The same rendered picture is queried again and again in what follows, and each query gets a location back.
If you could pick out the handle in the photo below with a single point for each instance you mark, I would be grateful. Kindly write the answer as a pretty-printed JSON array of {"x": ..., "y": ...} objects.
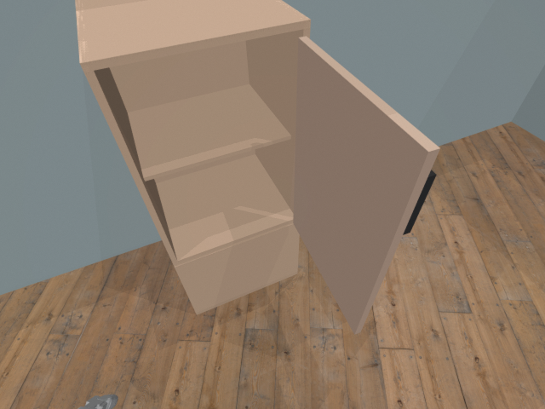
[{"x": 420, "y": 201}]

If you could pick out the cupboard door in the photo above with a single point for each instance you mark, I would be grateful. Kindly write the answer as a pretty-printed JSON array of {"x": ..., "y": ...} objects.
[{"x": 360, "y": 168}]

